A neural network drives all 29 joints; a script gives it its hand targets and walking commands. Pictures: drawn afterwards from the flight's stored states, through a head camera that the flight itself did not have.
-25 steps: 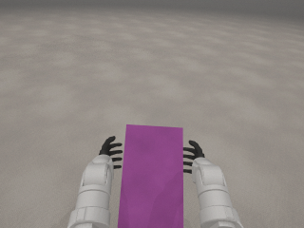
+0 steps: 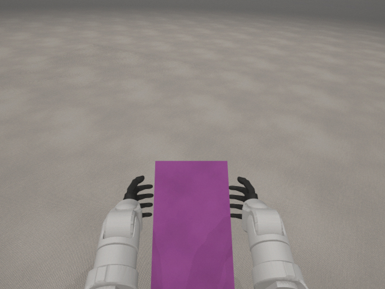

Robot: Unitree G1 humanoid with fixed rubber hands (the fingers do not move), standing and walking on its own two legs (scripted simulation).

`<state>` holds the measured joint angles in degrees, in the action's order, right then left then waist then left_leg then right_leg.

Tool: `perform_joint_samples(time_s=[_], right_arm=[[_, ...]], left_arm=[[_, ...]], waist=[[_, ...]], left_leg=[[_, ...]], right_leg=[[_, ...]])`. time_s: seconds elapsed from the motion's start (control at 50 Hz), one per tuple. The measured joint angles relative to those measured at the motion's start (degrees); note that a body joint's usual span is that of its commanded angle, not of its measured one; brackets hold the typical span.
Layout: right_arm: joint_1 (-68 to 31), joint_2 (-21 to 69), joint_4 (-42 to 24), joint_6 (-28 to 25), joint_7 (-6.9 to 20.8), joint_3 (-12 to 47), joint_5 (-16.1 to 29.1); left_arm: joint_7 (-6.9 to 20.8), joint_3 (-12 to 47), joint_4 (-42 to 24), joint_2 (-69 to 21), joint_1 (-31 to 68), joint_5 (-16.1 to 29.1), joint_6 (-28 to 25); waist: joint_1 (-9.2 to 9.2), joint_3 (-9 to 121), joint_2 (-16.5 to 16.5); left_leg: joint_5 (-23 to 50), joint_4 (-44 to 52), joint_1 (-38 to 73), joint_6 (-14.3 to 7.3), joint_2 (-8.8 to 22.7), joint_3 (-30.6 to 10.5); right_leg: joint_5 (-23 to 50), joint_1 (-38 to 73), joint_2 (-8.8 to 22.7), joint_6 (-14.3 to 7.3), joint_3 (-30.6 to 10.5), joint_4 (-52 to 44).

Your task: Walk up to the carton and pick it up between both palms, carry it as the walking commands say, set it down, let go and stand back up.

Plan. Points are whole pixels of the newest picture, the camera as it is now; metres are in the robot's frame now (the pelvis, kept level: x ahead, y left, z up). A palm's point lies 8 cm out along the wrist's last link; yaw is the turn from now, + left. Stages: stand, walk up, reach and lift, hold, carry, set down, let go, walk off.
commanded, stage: hold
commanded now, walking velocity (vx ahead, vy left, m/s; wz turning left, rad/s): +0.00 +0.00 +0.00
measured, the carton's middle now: (190, 221) +0.35 +0.01 -0.05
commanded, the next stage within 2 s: carry in 0.04 s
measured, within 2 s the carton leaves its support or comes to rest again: neither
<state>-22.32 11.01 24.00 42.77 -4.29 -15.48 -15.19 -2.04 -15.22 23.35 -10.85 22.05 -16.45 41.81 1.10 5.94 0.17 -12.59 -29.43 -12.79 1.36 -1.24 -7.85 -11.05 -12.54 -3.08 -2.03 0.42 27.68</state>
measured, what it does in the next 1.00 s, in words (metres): walks ahead, turning right: right foot, then left foot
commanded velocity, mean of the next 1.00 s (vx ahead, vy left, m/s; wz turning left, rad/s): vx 0.41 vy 0.00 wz -0.49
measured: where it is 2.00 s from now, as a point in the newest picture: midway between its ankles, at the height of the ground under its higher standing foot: (198, 282)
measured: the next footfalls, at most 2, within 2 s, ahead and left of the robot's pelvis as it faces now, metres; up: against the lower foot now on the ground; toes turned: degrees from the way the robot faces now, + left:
right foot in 0.74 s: +0.26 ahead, -0.13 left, +0.00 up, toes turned -15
left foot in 0.98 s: +0.45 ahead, +0.08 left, +0.00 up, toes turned -15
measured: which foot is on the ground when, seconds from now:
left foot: down 0.00-0.76, up 0.78-0.96, down 0.98-1.00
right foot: down 0.00-0.30, up 0.32-0.72, down 0.74-1.00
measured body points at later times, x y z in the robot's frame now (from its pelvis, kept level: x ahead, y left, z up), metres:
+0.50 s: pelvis +0.06 +0.04 +0.01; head +0.04 +0.06 +0.46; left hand +0.39 +0.15 +0.12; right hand +0.36 -0.11 +0.12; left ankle -0.01 +0.10 -0.74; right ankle +0.06 -0.11 -0.68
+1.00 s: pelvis +0.32 -0.01 +0.00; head +0.32 +0.00 +0.45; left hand +0.65 +0.02 +0.10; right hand +0.57 -0.22 +0.09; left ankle +0.40 +0.09 -0.74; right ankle +0.22 -0.11 -0.73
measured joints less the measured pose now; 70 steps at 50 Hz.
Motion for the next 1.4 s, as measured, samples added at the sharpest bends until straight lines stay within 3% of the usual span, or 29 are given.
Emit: perform_joint_samples(time_s=[0.1, 0.16, 0.22, 0.28, 0.34, 0.4, 0.46, 0.56, 0.68, 0.72, 0.76, 0.82, 0.86, 0.94, 0.98, 1.0, 1.02, 1.06, 1.1, 1.2, 1.24, 1.26, 1.32, 1.4], right_arm=[[0.0, 0.0, -0.1, 0.0, 0.1, 0.0, -0.1], [0.2, -0.1, -1.8, 0.1, -0.1, 0.1, 0.1], [0.7, -0.3, -6.6, 1.4, -1.6, 1.1, 2.5], [0.5, -0.4, -13.7, 4.1, -3.3, 2.8, 5.0], [0.7, -0.2, -17.7, 7.5, -4.7, 6.5, 7.3], [2.1, -0.7, -20.0, 12.6, -6.4, 9.4, 9.0], [3.6, -1.2, -25.7, 16.6, -8.1, 10.4, 10.7], [3.6, -1.2, -34.3, 20.5, -10.0, 10.4, 11.6], [3.8, -1.2, -35.7, 24.9, -10.7, 10.4, 12.5], [3.8, -1.2, -36.0, 25.5, -10.9, 10.4, 12.7], [4.7, -1.5, -36.6, 25.6, -11.3, 10.4, 12.7], [6.8, -2.1, -37.0, 25.6, -11.6, 10.4, 13.2], [7.3, -2.2, -37.1, 25.7, -11.6, 10.4, 13.9], [7.4, -2.3, -37.4, 25.0, -11.4, 10.5, 14.3], [7.7, -2.3, -37.5, 24.4, -11.3, 10.5, 14.2], [7.7, -2.3, -37.5, 24.1, -11.2, 10.6, 14.3], [7.7, -2.2, -37.4, 23.8, -11.0, 11.1, 14.3], [7.7, -2.3, -37.3, 23.7, -10.9, 12.2, 14.3], [7.7, -2.3, -37.3, 23.7, -10.9, 12.3, 14.2], [7.3, -2.2, -37.7, 23.9, -11.1, 12.5, 13.7], [7.1, -2.2, -37.7, 24.2, -11.1, 12.8, 13.7], [7.3, -2.2, -37.5, 24.3, -11.1, 12.8, 13.5], [8.1, -2.4, -37.0, 24.7, -11.1, 12.8, 13.2], [8.2, -2.4, -36.9, 24.8, -11.2, 12.8, 13.2]], left_arm=[[0.0, 0.0, 0.0, 0.0, 0.0, 0.0, 0.0], [-0.4, 1.7, -1.3, 0.0, 0.0, 0.0, 0.4], [-2.0, 5.2, -6.5, 0.0, 0.0, 0.3, 3.1], [-4.2, 8.1, -14.4, 0.0, 0.1, 0.7, 6.6], [-6.8, 8.2, -19.7, 0.3, -1.0, 0.7, 9.9], [-8.3, 8.4, -22.4, 0.9, -2.9, 3.1, 14.7], [-9.8, 9.7, -27.6, 1.1, -3.4, 6.3, 19.0], [-11.7, 12.4, -34.4, 1.1, -3.4, 7.9, 22.2], [-13.0, 12.8, -35.0, 1.1, -3.4, 8.3, 26.8], [-13.4, 12.8, -35.8, 1.1, -3.5, 8.7, 27.7], [-13.4, 13.0, -35.8, 1.1, -3.6, 9.9, 27.9], [-13.4, 13.8, -35.4, 1.1, -3.6, 10.9, 28.2], [-13.4, 13.8, -35.5, 1.1, -3.6, 10.9, 28.1], [-13.5, 13.6, -35.7, 1.1, -3.6, 10.9, 26.9], [-13.4, 13.7, -35.6, 1.1, -3.6, 10.9, 26.2], [-13.4, 13.6, -35.7, 1.1, -3.7, 10.9, 25.8], [-13.4, 13.1, -35.7, 1.2, -3.8, 10.9, 25.3], [-13.4, 12.2, -35.7, 1.3, -4.3, 10.9, 24.5], [-13.2, 12.2, -35.7, 1.4, -4.4, 11.0, 24.5], [-12.6, 11.8, -35.8, 1.4, -4.4, 10.9, 24.3], [-12.5, 11.3, -35.7, 1.4, -4.5, 11.0, 24.5], [-12.3, 11.4, -35.4, 1.4, -4.6, 11.0, 24.7], [-12.1, 11.7, -34.2, 1.4, -4.6, 11.0, 25.3], [-12.1, 11.9, -34.1, 1.4, -4.6, 11.0, 25.4]], waist=[[0.00, -0.1, 0.0], [0.03, -0.5, -0.2], [0.00, -0.3, -0.8], [-0.11, 1.0, -0.6], [-0.11, 1.0, -0.9], [-0.08, 1.1, 0.1], [-0.06, 0.9, 0.0], [-0.05, 0.7, 0.0], [0.00, 1.4, 0.0], [0.04, 1.3, 0.5], [0.19, 1.0, 0.9], [0.27, 0.4, 0.7], [0.12, 0.1, 0.8], [-0.05, 0.3, 0.4], [-0.08, 1.8, 0.2], [-0.07, 2.1, 0.1], [-0.08, 1.8, -0.2], [-0.12, 1.1, -0.5], [-0.05, 0.9, -0.4], [0.07, 2.1, -0.7], [0.02, 2.5, -1.1], [0.02, 2.5, -0.9], [0.02, 2.6, -0.3], [-0.02, 2.0, -0.3]], left_leg=[[0.0, -0.1, 0.0, 0.0, 0.0, 0.0], [-6.6, -5.2, -1.7, 0.0, 0.0, 1.7], [-7.4, -8.6, -2.7, 0.0, 0.0, 6.2], [-7.7, -1.5, -0.6, -0.1, 0.0, 9.1], [-4.1, 2.7, 0.5, -3.9, 0.0, 10.9], [-3.4, 6.9, 4.3, -5.2, 0.8, 12.4], [-3.5, 10.4, 7.5, -5.4, 1.3, 13.7], [-5.0, 14.6, 12.3, -5.2, 1.9, 17.0], [-10.8, 14.7, 17.1, -3.7, 2.0, 21.5], [-14.8, 10.2, 16.9, -2.6, 2.9, 23.1], [-16.2, -4.1, 12.7, -0.8, 5.5, 23.5], [-16.7, -34.2, -2.5, 2.0, 4.5, 13.8], [-17.3, -39.6, -10.9, 2.1, 4.0, 9.4], [-16.7, -17.5, -16.2, 2.1, 4.0, 6.3], [-8.8, -4.0, -15.7, 2.1, 4.0, 7.5], [-0.2, -1.0, -14.2, 2.0, 4.0, 8.7], [5.4, -0.2, -12.4, 1.4, 4.0, 10.0], [1.0, 0.1, -7.9, 0.0, 4.2, 12.9], [-2.2, 1.4, -3.8, -1.7, 4.2, 14.9], [-5.4, 3.6, 1.9, -2.0, 4.2, 16.9], [-7.8, 1.9, 2.3, -1.4, 4.2, 17.5], [-8.7, 0.6, 2.3, -1.1, 4.4, 17.5], [-7.9, -2.7, 1.2, -0.6, 4.7, 17.0], [-7.3, 2.6, 2.2, -0.5, 4.7, 17.8]], right_leg=[[0.1, 0.0, 0.0, -0.1, 0.0, 0.1], [-0.7, 0.0, 0.2, -0.9, -0.1, 0.2], [-1.1, -0.3, 0.7, -0.9, 0.0, -1.8], [-2.9, -3.4, 0.5, -0.2, 0.1, -2.0], [-6.8, -8.6, 0.8, 0.9, 0.1, 8.8], [-6.9, -11.5, 1.0, 1.6, 0.1, 19.0], [-7.0, -13.5, 2.1, 1.7, 0.0, 22.0], [-6.1, -16.4, 2.6, 1.8, 0.0, 20.8], [-5.4, -16.4, 2.3, 1.7, 1.8, 11.2], [-5.4, -15.6, 0.3, 1.0, 2.3, 7.3], [0.3, -13.9, -0.9, -1.2, 2.2, 6.0], [-3.4, -12.0, -1.1, -1.3, 2.1, 7.2], [-4.1, -8.9, -1.2, -0.9, 2.0, 3.5], [-4.5, -3.8, 0.2, 0.5, -0.7, -1.7], [-6.1, -3.1, 1.0, 1.2, -1.9, -1.5], [-7.5, -3.1, 1.5, 1.4, -2.0, 0.7], [-8.7, -3.5, 2.0, 1.4, -2.0, 4.5], [-12.0, -5.4, 2.2, 1.6, -1.9, 14.6], [-13.9, -6.5, 2.2, 2.3, -2.0, 18.7], [-12.7, -6.7, 2.2, 2.4, -2.2, 5.5], [0.3, -6.5, 2.3, 1.8, -2.1, 1.2], [1.0, -6.3, 2.2, 1.3, -2.1, 1.9], [-3.9, -5.6, 2.1, 1.2, -2.1, 2.3], [-4.1, -5.6, 2.1, 1.3, -2.0, 0.9]])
